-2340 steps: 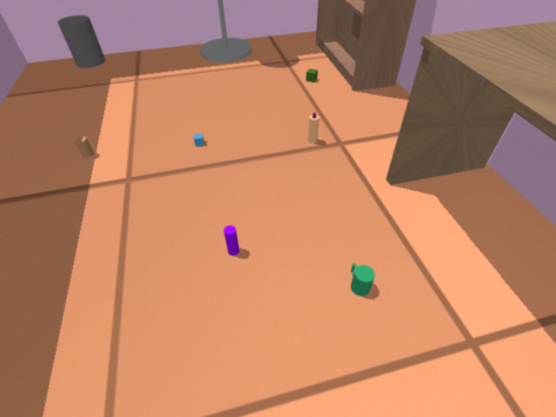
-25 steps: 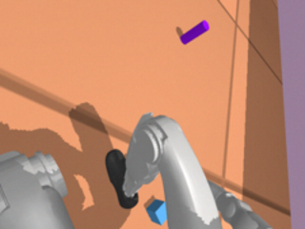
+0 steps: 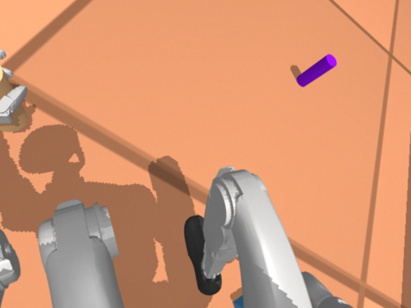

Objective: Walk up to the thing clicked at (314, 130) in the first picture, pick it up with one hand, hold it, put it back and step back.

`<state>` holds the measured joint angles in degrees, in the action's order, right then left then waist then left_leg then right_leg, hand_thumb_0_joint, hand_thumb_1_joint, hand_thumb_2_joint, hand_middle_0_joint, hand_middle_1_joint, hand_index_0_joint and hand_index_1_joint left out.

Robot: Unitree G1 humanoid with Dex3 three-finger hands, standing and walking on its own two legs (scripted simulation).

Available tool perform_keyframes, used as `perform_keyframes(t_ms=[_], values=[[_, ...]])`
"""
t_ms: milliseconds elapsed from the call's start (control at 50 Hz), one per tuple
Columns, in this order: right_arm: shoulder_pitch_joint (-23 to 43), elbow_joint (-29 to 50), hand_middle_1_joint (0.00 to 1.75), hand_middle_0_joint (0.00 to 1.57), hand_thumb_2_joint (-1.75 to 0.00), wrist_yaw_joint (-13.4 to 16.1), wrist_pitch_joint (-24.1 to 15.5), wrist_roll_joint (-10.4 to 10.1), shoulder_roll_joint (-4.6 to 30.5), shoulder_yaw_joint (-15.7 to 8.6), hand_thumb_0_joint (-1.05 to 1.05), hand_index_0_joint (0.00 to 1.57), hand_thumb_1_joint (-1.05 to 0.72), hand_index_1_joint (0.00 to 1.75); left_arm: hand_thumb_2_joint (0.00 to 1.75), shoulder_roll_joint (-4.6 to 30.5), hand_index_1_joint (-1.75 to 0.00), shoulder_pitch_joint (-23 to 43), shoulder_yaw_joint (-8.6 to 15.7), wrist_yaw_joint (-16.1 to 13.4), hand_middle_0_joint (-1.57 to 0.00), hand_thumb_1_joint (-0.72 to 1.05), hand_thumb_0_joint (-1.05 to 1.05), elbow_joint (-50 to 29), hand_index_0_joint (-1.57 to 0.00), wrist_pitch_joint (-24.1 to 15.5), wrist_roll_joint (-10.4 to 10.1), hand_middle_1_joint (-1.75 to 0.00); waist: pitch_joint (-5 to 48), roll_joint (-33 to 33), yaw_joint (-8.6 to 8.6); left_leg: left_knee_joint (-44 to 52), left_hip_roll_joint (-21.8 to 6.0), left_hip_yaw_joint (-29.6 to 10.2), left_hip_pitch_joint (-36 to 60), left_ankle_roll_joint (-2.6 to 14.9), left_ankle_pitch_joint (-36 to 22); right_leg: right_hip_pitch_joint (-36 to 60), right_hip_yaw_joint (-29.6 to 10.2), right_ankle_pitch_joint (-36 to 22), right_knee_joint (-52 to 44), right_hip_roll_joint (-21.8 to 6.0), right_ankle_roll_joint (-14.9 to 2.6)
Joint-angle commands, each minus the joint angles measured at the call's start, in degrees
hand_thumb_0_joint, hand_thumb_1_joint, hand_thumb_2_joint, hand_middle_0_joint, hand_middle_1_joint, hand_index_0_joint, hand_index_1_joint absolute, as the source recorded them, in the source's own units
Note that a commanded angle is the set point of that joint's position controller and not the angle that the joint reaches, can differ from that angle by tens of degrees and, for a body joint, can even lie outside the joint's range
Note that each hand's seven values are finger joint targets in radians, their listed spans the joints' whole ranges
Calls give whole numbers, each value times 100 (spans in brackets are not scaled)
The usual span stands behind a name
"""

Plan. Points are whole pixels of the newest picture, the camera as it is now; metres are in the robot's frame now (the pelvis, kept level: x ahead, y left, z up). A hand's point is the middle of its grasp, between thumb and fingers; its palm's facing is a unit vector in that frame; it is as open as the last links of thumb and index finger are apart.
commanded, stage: settle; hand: left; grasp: from the side
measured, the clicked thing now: out of the picture +0.50 +0.29 -0.11
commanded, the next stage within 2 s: lift in 1.14 s
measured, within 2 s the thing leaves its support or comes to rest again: neither
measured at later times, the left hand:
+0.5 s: hand out of the picture +0.50 +0.28 -0.01, palm faces +0.20 -0.98 -0.06, open 8.0 cm
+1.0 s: hand out of the picture +0.50 +0.28 +0.02, palm faces +0.21 -0.98 -0.05, open 8.0 cm
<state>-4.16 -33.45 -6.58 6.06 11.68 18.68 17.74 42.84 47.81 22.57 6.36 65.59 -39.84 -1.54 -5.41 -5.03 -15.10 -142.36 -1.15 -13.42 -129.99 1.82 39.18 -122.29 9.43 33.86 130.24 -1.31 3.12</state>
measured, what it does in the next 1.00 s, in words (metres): stands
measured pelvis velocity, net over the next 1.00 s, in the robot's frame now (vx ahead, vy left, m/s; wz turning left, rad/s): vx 0.01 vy -0.01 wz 0.11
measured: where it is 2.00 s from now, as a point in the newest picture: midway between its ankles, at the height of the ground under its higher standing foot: (159, 290)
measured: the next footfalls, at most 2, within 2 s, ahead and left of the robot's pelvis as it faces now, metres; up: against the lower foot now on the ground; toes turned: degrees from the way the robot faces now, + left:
none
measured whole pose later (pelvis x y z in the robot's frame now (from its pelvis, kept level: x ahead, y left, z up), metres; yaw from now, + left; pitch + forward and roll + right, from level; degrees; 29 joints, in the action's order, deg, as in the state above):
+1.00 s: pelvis +0.01 -0.01 +0.04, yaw +6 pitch +33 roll -8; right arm -9.6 -36.5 -3.4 3.1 5.8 16.9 6.5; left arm 32.5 51.0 24.4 10.9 61.2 -30.1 -2.1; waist 4.2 0.1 -11.7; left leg -131.9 -1.2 -6.3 -126.3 0.7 39.1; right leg -123.1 3.8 35.9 125.9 -3.0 1.8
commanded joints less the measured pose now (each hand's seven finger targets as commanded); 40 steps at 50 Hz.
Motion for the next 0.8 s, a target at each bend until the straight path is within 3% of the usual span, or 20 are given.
perform_keyframes(t_ms=[0,100,140,160,220,240,320,360,440,520,580,660,700,780], values=[[-807,70,30,20,-89,112,-15,-177,1754,-842,0,20,-88,30,124,703,-140,2045,1,161,-131,43,0,-1513,-132,-231,-228,-139,3713,2591,-256,2108,-87,262,2726,-177,-336,1415,353,-583,-881,278,-494],[-953,3,30,20,-89,149,-31,-294,1620,-1022,0,20,-88,30,122,666,-138,2341,11,203,-128,38,0,-1769,-128,-60,-218,-137,4048,2568,-111,2170,-41,444,2775,-161,-386,1478,207,-534,-943,235,-506],[-979,3,30,20,-89,174,-42,-348,1564,-1092,0,20,-88,30,122,821,-137,2291,180,204,-128,37,0,-1876,-128,4,-228,-136,4262,2523,52,2235,-20,510,2814,-151,-330,1516,143,-445,-982,225,-512],[-970,-4,30,20,-89,184,-53,-361,1562,-1128,0,20,-88,30,123,651,-137,2319,79,252,-128,39,0,-1859,-128,21,-239,-136,4226,2529,25,2249,-27,520,2854,-150,-318,1467,132,-457,-994,214,-508],[-1040,-64,30,20,-90,218,-84,-404,1487,-1210,0,20,-88,30,121,597,-136,2398,87,289,-128,35,0,-1942,-128,98,-257,-135,4523,2471,81,2200,0,636,2900,-142,-560,1570,40,-602,-1012,214,-523],[-1128,-69,30,20,-89,237,-95,-421,1474,-1231,0,20,-88,30,122,696,-136,2354,222,296,-128,37,0,-1948,-128,132,-271,-135,4622,2428,117,2207,20,689,2879,-133,-669,1725,17,-682,-1044,203,-517],[-1138,-84,30,20,-90,270,-135,-483,1415,-1303,0,20,-89,30,122,538,-137,2405,186,392,-129,35,0,-1845,-128,211,-327,-135,4446,2136,95,2261,39,775,2588,-80,-536,1806,-49,-571,-1182,180,-491],[-1183,-83,30,20,-90,284,-152,-495,1379,-1320,0,20,-89,30,122,631,-138,2277,286,422,-129,33,0,-1718,-128,271,-288,-136,4566,2117,150,2265,43,825,2623,-71,-663,1967,-85,-649,-1210,174,-481],[-1298,-74,30,20,-90,310,-186,-506,1323,-1368,0,20,-89,30,120,460,-136,2410,264,511,-128,28,0,-1907,-127,354,-322,-135,4986,2089,148,2224,30,855,2914,-81,-1146,2172,-141,-1055,-1229,160,-476],[-1278,-77,30,20,-90,339,-208,-542,1294,-1424,0,20,-89,30,120,586,-135,2419,386,516,-127,28,0,-1840,-126,428,-293,-133,4939,2019,245,2305,33,895,2879,-67,-1025,2093,-191,-887,-1291,144,-486],[-1385,-122,30,20,-90,347,-222,-536,1229,-1461,0,20,-89,30,121,412,-137,2526,320,511,-129,28,0,-1924,-128,452,-306,-135,5071,2031,227,2351,44,921,2888,-70,-1015,2204,-218,-903,-1355,140,-487],[-1365,-97,30,20,-90,375,-245,-567,1217,-1495,0,20,-89,30,122,536,-136,2573,348,494,-129,31,0,-1974,-128,476,-217,-134,5082,2055,271,2466,41,917,3028,-70,-1017,2113,-224,-839,-1393,130,-504],[-1489,-136,30,20,-90,376,-244,-572,1189,-1503,0,20,-89,30,124,429,-138,2592,360,504,-129,32,0,-2033,-128,487,-247,-136,5177,2154,279,2530,49,927,3140,-95,-1149,2194,-228,-945,-1386,116,-511],[-1392,-93,30,20,-90,386,-280,-601,1224,-1544,0,20,-89,30,126,380,-139,2675,347,471,-131,34,0,-1964,-129,491,-246,-137,4846,2103,239,2675,47,866,3092,-87,-747,1882,-216,-611,-1454,95,-518]])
